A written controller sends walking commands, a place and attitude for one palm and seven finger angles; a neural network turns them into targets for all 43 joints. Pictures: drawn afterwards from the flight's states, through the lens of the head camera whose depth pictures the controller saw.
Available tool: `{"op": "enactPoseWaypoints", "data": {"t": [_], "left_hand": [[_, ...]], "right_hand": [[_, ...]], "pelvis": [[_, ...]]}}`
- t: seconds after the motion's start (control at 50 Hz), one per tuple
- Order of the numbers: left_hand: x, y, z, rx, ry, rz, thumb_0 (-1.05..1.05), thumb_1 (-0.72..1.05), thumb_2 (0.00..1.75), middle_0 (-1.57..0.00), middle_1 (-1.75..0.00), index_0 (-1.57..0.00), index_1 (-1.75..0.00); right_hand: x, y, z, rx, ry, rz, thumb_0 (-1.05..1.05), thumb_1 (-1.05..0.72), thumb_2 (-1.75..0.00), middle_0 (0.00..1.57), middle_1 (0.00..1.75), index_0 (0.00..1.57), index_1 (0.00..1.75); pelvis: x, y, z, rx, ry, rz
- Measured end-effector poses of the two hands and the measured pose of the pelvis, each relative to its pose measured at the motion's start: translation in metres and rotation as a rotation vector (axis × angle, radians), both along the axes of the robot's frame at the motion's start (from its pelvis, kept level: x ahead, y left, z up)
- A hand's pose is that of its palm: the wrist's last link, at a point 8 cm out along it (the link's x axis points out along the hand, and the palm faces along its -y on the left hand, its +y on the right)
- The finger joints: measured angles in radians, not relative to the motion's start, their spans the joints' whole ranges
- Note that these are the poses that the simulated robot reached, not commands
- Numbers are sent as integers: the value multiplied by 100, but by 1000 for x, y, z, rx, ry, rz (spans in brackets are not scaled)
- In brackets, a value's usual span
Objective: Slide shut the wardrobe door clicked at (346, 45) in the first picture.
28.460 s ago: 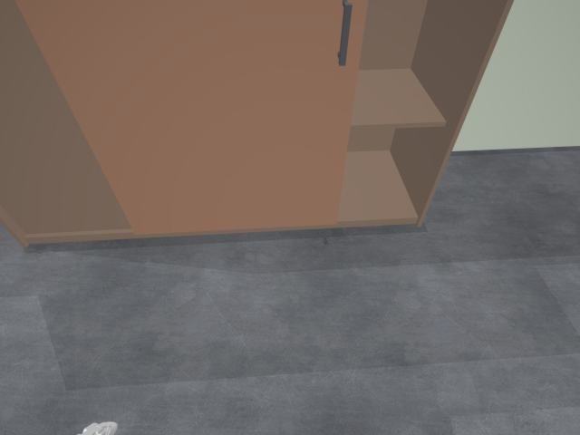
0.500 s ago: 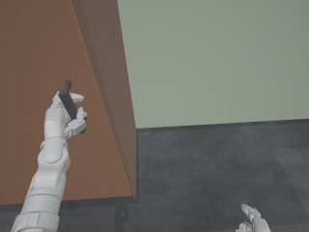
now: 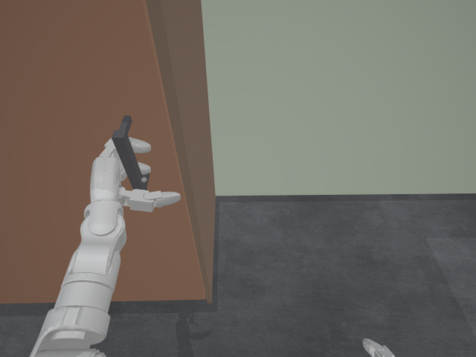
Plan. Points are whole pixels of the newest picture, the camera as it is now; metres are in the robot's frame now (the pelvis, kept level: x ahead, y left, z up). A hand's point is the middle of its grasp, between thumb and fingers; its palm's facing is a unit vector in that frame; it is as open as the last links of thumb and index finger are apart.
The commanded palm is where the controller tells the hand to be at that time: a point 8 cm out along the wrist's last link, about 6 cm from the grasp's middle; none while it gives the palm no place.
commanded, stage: loosen the grip on the handle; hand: left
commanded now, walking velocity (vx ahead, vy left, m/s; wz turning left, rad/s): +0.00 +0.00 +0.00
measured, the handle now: (134, 160) +0.41 +0.20 +0.11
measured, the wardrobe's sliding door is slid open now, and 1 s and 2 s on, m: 0.00 0.00 0.00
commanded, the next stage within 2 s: slip the hand off the handle in 0.22 s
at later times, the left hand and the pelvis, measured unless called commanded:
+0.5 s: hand (146, 182) +0.37 +0.18 +0.10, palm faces +0.22 -0.95 -0.22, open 13.9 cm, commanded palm +0.34 +0.24 +0.10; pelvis +0.00 -0.01 +0.00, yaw +1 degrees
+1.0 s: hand (91, 185) +0.36 +0.27 +0.09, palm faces +0.30 -0.93 -0.23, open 14.2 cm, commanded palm +0.31 +0.30 +0.10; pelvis +0.00 -0.01 -0.01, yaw +1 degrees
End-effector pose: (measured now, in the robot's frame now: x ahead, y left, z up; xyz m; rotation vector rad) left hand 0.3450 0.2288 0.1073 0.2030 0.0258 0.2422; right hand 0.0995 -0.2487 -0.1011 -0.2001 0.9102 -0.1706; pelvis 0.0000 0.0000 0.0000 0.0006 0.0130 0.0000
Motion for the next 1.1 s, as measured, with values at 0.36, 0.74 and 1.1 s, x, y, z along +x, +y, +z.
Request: {"op": "enactPoseWaypoints", "data": {"t": [0.36,0.74,1.1], "left_hand": [[-5,-7,0,13,-16,12,-1,-54,20,-38,-125,-39,-128],[-5,18,0,0,3,8,-1,-54,20,-41,-123,-45,-125],[-25,76,-8,13,-20,16,-1,-54,20,-26,-116,-29,-117]], "right_hand": [[28,2,-5,-6,-16,31,1,-91,-90,20,30,20,30],[18,-16,-3,-33,-19,-36,1,-90,-90,20,30,20,30],[-7,-17,-12,-59,40,-43,1,-91,-90,20,30,20,30]], "pelvis": [[4,-4,-4,-1,16,26],[0,-15,-5,3,6,0],[3,1,-11,-10,49,12]]}}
